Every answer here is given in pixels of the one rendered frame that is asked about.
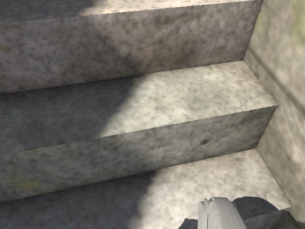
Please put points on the right robot thigh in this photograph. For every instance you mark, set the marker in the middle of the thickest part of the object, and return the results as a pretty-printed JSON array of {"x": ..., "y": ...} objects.
[{"x": 219, "y": 213}]

